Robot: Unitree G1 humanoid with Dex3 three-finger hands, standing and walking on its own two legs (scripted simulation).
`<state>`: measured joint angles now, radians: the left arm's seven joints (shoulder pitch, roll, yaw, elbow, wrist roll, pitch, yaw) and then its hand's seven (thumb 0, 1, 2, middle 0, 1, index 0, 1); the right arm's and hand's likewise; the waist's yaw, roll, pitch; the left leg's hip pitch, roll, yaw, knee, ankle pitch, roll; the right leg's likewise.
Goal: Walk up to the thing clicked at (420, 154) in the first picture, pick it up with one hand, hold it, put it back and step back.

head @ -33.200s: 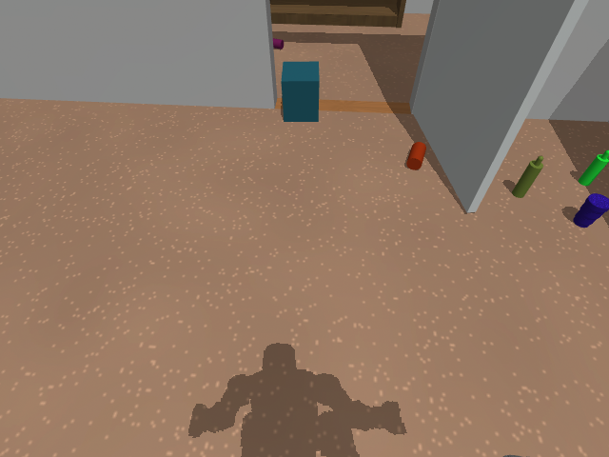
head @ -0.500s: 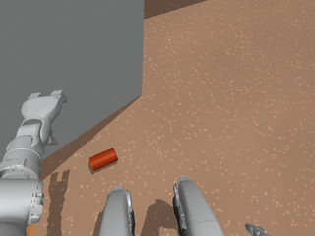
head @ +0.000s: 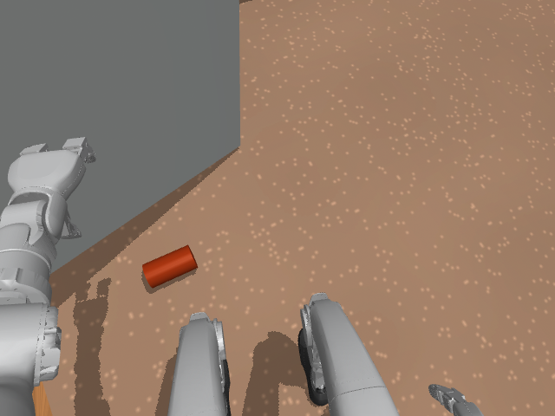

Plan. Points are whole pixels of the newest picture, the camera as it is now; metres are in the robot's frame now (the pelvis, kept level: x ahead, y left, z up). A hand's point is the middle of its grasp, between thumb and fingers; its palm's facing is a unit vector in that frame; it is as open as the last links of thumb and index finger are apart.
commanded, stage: go down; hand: left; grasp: from above
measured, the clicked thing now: (170, 266) +0.42 +0.22 -0.57
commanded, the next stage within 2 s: approach in 1.20 s
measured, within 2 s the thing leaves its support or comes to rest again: neither
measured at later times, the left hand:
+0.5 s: hand (62, 201) +0.45 +0.30 -0.10, palm faces -0.42 -0.01 -0.91, open 13.3 cm
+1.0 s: hand (67, 201) +0.46 +0.30 -0.12, palm faces -0.42 -0.01 -0.91, open 13.0 cm
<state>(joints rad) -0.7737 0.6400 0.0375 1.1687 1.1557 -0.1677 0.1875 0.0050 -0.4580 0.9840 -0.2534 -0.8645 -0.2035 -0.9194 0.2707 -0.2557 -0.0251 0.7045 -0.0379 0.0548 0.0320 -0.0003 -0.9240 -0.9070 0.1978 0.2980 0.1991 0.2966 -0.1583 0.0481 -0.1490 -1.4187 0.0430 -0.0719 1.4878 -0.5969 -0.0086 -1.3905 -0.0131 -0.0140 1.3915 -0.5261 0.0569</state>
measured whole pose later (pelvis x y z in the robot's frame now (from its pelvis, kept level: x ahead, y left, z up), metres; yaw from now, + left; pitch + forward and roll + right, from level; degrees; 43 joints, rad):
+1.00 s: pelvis -0.02 +0.01 -0.03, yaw -1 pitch +32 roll -6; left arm -0.84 0.71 0.06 1.18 1.17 -0.19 0.14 0.00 -0.41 0.95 -0.28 -0.91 -0.25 -0.95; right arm 0.27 -0.25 0.01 0.69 -0.05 0.07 0.04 0.00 -0.93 -0.91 0.20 0.30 0.20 0.30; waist -0.19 0.05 -0.15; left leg -1.57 0.04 -0.08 1.61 -0.61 0.00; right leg -1.53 -0.01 -0.01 1.50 -0.53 0.07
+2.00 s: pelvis -0.05 +0.00 -0.21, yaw -2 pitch +36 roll -7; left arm -0.97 0.63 0.06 1.53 1.30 -0.18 0.47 0.00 -0.39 0.89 -0.29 -0.85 -0.25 -0.89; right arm 0.16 -0.23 0.03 0.77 -0.13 -0.07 0.12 0.00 -0.91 -0.90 0.20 0.30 0.20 0.30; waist -0.26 0.02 -0.10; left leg -2.17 -0.01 -0.11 2.19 -0.65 -0.02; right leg -2.14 -0.01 0.01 2.09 -0.59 0.07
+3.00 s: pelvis -0.04 +0.00 -0.31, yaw -6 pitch +30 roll -10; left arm -0.94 0.74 0.11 1.72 1.40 -0.22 0.76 0.00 -0.36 0.84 -0.21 -0.85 -0.21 -0.85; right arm 0.11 -0.29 0.07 0.83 -0.25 -0.15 0.25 0.00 -0.91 -0.90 0.20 0.30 0.20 0.30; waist -0.33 -0.05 0.00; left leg -2.35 -0.02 -0.21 2.55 -0.73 -0.04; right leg -2.30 0.03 -0.04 2.39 -0.64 0.08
